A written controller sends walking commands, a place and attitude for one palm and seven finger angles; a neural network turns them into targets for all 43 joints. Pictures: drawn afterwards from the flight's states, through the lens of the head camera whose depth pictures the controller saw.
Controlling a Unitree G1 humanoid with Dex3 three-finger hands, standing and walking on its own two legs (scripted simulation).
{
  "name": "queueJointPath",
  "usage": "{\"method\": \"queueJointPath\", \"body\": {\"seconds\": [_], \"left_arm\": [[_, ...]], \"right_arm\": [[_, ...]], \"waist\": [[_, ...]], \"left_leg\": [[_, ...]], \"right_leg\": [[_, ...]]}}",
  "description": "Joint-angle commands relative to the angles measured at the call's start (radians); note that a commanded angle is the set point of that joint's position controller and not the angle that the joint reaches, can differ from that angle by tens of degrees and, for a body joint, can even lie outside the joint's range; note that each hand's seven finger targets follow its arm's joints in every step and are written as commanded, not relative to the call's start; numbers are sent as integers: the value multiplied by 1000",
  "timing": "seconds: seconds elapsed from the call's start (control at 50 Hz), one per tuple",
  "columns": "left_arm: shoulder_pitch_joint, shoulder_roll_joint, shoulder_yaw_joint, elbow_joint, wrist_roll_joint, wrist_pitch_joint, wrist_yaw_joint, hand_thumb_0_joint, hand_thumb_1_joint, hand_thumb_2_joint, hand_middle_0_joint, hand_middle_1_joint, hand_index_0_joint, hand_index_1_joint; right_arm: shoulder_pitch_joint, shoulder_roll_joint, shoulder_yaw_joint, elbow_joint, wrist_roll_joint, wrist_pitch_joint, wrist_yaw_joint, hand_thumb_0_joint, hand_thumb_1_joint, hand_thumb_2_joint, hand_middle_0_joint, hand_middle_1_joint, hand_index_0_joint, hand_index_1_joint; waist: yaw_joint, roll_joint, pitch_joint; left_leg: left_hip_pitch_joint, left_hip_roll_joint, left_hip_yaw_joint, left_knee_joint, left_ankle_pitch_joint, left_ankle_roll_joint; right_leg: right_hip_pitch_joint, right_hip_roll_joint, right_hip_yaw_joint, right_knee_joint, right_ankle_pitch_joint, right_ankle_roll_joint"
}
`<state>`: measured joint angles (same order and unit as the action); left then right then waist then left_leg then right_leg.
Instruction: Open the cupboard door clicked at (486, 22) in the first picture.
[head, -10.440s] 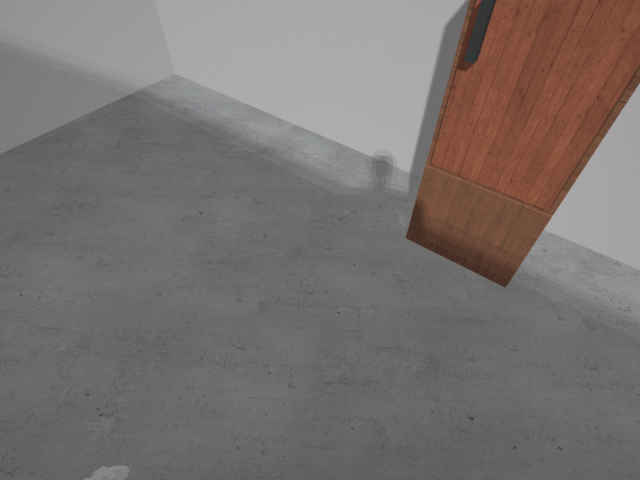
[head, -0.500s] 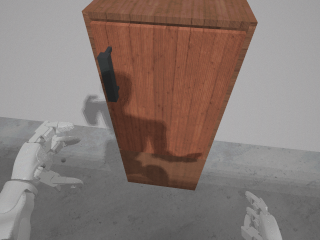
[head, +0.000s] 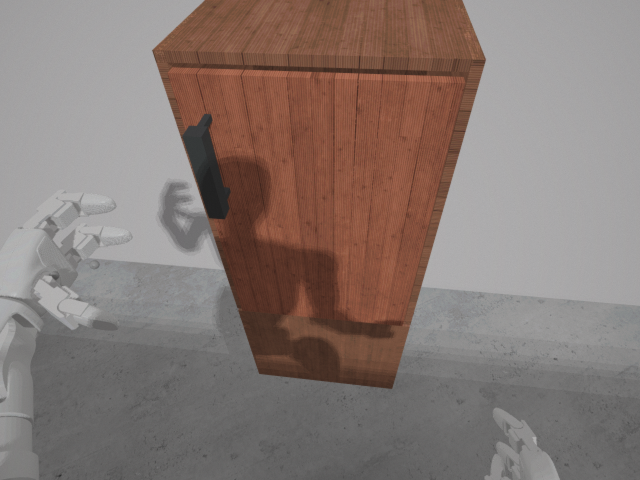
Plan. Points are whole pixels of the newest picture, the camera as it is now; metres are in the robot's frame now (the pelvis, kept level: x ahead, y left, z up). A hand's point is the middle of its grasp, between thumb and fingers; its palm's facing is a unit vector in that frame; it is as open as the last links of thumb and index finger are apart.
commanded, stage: raise the hand with hooked fingers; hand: left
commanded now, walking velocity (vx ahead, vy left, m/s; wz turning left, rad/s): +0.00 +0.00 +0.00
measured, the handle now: (212, 167) +0.52 +0.21 +0.12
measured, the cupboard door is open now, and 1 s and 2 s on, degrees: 0 0 0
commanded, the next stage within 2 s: move the hooked fingers beside the handle in 0.40 s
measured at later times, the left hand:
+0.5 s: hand (99, 279) +0.29 +0.28 +0.13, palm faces +0.03 -1.00 -0.04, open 13.9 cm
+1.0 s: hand (129, 240) +0.35 +0.27 +0.13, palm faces -0.01 -1.00 -0.03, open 13.9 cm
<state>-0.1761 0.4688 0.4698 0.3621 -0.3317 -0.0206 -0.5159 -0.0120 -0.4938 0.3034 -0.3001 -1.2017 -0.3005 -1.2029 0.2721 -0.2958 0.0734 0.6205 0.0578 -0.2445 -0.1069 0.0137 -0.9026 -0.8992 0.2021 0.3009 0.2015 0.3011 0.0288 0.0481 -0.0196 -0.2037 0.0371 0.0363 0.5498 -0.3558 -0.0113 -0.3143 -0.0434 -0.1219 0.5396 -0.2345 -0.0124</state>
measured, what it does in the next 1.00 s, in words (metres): stands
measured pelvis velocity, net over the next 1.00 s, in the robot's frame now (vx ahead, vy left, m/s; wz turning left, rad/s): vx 0.00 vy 0.01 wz -0.02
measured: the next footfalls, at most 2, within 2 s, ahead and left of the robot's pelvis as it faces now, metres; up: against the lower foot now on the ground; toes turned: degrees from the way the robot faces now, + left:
none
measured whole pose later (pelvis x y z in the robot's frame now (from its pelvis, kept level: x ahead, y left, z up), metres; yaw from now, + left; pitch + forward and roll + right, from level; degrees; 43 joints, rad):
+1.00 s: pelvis +0.00 +0.01 +0.00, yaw -1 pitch +3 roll +0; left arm -0.35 0.46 0.43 0.55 -0.27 -0.06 -0.48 -0.01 -0.49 0.30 -0.30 -1.20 -0.30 -1.20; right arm 0.30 -0.30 0.07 0.62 0.05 -0.22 -0.10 0.01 -0.90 -0.90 0.20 0.30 0.20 0.30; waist 0.00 0.03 -0.02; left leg -0.24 0.03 0.06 0.54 -0.35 0.00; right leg -0.36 -0.05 -0.10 0.53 -0.22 0.00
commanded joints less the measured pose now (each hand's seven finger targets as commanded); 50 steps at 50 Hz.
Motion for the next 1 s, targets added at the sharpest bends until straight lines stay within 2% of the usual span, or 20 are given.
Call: {"method": "queueJointPath", "body": {"seconds": [0.0, 0.08, 0.14, 0.16, 0.22, 0.24, 0.34, 0.48, 0.54, 0.56, 0.58, 0.64, 0.66, 0.7, 0.76, 0.8, 0.82, 0.84, 0.92, 0.98], "left_arm": [[-204, 245, 70, -164, -29, -39, -14, 0, -500, 300, -300, -1200, -300, -1200], [-251, 296, 116, -263, -25, -69, 12, 0, -500, 300, -300, -1200, -300, -1200], [-246, 294, 123, -265, -27, -88, 30, 0, -500, 300, -300, -1200, -300, -1200], [-261, 290, 119, -261, -22, -88, 34, 0, -500, 300, -300, -1200, -300, -1200], [-272, 263, 88, -244, -8, -86, 39, 0, -500, 300, -300, -1200, -300, -1200], [-274, 266, 81, -240, -7, -81, 35, 0, -500, 300, -300, -1200, -300, -1200], [-257, 257, 77, -207, -17, -72, 18, 0, -500, 300, -300, -1200, -300, -1200], [-269, 265, 80, -235, -12, -72, 21, 0, -500, 300, -300, -1200, -300, -1200], [-309, 245, 53, -212, -12, -75, 23, 0, -500, 300, -300, -1200, -300, -1200], [-332, 253, 52, -209, -7, -76, 25, 0, -500, 300, -300, -1200, -300, -1200], [-364, 228, 22, -187, -3, -73, 25, 0, -500, 300, -300, -1200, -300, -1200], [-443, 251, 16, -116, 9, -80, 27, 0, -500, 300, -300, -1200, -300, -1200], [-450, 272, 33, -114, 14, -83, 28, 0, -500, 300, -300, -1200, -300, -1200], [-509, 261, 8, -104, 26, -94, 32, 0, -500, 300, -300, -1200, -300, -1200], [-471, 293, 49, -79, 21, -111, 33, 0, -500, 300, -300, -1200, -300, -1200], [-458, 262, 30, -56, 19, -113, 29, 0, -500, 300, -300, -1200, -300, -1200], [-452, 280, 47, -35, 21, -111, 32, 0, -500, 300, -300, -1200, -300, -1200], [-440, 292, 54, -7, 23, -102, 31, 0, -500, 300, -300, -1200, -300, -1200], [-495, 275, 34, -27, 32, -104, 38, 0, -500, 300, -300, -1200, -300, -1200], [-509, 279, 38, -15, 34, -108, 46, 0, -500, 300, -300, -1200, -300, -1200]], "right_arm": [[-87, -129, -64, -165, 9, -53, 2, 0, -900, -900, 200, 300, 200, 300], [-93, -122, -64, -179, 3, -56, 3, 0, -900, -900, 200, 300, 200, 300], [-87, -119, -63, -170, 1, -57, -2, 0, -900, -900, 200, 300, 200, 300], [-94, -117, -62, -169, 2, -59, -4, 0, -900, -900, 200, 300, 200, 300], [-91, -116, -60, -162, 5, -62, -12, 0, -900, -900, 200, 300, 200, 300], [-88, -118, -58, -162, 3, -60, -13, 0, -900, -900, 200, 300, 200, 300], [-92, -119, -55, -162, 4, -60, -16, 0, -900, -900, 200, 300, 200, 300], [-94, -115, -53, -166, 4, -64, -16, 0, -900, -900, 200, 300, 200, 300], [-84, -118, -51, -156, 0, -63, -18, 0, -900, -900, 200, 300, 200, 300], [-83, -118, -54, -150, 4, -63, -20, 0, -900, -900, 200, 300, 200, 300], [-82, -117, -51, -147, 4, -62, -22, 0, -900, -900, 200, 300, 200, 300], [-66, -126, -51, -128, 4, -56, -29, 0, -900, -900, 200, 300, 200, 300], [-67, -126, -54, -133, 4, -57, -29, 0, -900, -900, 200, 300, 200, 300], [-64, -123, -51, -130, 3, -56, -31, 0, -900, -900, 200, 300, 200, 300], [-51, -127, -56, -133, -3, -52, -23, 0, -900, -900, 200, 300, 200, 300], [-49, -126, -56, -136, -3, -50, -17, 0, -900, -900, 200, 300, 200, 300], [-43, -130, -58, -131, -2, -46, -16, 0, -900, -900, 200, 300, 200, 300], [-36, -134, -58, -134, -5, -39, -12, 0, -900, -900, 200, 300, 200, 300], [-26, -134, -66, -138, -2, -29, -6, 0, -900, -900, 200, 300, 200, 300], [-10, -136, -68, -137, -4, -20, -3, 0, -900, -900, 200, 300, 200, 300]], "waist": [[7, -30, -180], [14, 12, -242], [11, -8, -216], [9, 31, -194], [1, 58, -176], [0, 23, -164], [0, -8, -162], [2, 41, -190], [-10, 1, -169], [-15, 11, -167], [-24, 27, -161], [-35, 3, -139], [-29, 13, -169], [-36, 58, -205], [-18, 21, -256], [-15, 33, -256], [-13, 32, -245], [-8, -5, -236], [-20, 33, -261], [-23, 6, -271]], "left_leg": [[-77, -42, -27, -76, 281, 34], [-53, -43, -21, -74, 282, 35], [-58, -39, -17, -78, 273, 36], [-58, -40, -16, -84, 263, 36], [-50, -40, -18, -96, 244, 33], [-52, -37, -20, -97, 241, 35], [-62, -38, -24, -96, 215, 35], [-44, -40, -31, -100, 241, 32], [-45, -37, -35, -101, 247, 31], [-42, -37, -34, -101, 239, 31], [-42, -38, -34, -101, 226, 30], [-57, -36, -39, -101, 199, 29], [-54, -38, -41, -99, 206, 30], [-38, -40, -42, -94, 226, 27], [-38, -37, -44, -86, 305, 26], [-39, -36, -43, -86, 333, 22], [-46, -35, -41, -85, 336, 22], [-60, -35, -39, -85, 339, 24], [-49, -34, -34, -81, 359, 22], [-45, -31, -36, -77, 389, 24]], "right_leg": [[185, 20, 73, -45, 225, -4], [216, 21, 84, -44, 217, -7], [219, 23, 89, -53, 208, -5], [203, 23, 90, -57, 200, -7], [184, 23, 81, -65, 174, -8], [187, 26, 83, -67, 169, -8], [186, 26, 87, -74, 137, -7], [190, 30, 75, -64, 166, -9], [174, 35, 70, -66, 175, -9], [163, 34, 70, -68, 168, -8], [146, 33, 72, -69, 157, -8], [127, 32, 72, -74, 119, -9], [136, 30, 74, -68, 124, -10], [137, 27, 72, -58, 146, -13], [180, 28, 66, -39, 229, -15], [176, 26, 62, -31, 256, -18], [169, 26, 61, -31, 257, -18], [177, 28, 60, -29, 263, -18], [162, 24, 63, -26, 281, -16], [166, 28, 64, -21, 308, -16]]}}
